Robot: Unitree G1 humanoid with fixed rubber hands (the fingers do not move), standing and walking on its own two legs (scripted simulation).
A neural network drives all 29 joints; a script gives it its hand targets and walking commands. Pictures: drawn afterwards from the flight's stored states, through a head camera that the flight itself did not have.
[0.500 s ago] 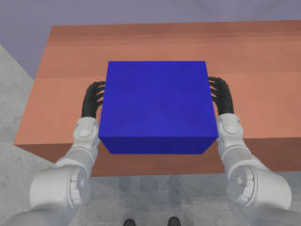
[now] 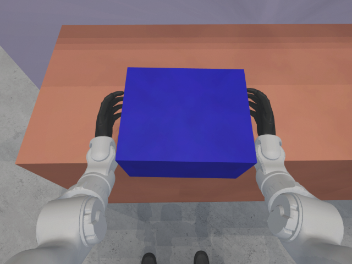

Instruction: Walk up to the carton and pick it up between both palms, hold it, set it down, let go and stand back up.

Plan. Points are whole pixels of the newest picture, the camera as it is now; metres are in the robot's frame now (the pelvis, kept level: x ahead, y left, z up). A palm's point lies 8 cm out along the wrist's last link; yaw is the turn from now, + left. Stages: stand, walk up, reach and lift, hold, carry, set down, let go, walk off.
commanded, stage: reach and lift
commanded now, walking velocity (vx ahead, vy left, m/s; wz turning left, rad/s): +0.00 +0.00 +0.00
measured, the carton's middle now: (184, 125) +0.44 -0.02 -0.02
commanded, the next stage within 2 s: none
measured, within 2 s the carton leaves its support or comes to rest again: leaves its support in 0.74 s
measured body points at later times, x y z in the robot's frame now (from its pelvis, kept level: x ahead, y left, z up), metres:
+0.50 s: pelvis +0.00 +0.00 +0.00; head +0.12 -0.01 +0.43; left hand +0.43 +0.17 +0.00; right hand +0.43 -0.20 +0.01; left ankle -0.01 +0.13 -0.73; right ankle +0.00 -0.12 -0.73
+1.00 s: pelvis -0.01 +0.01 +0.01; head +0.03 +0.00 +0.46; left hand +0.41 +0.19 +0.09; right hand +0.41 -0.18 +0.09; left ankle -0.01 +0.13 -0.73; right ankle +0.00 -0.12 -0.73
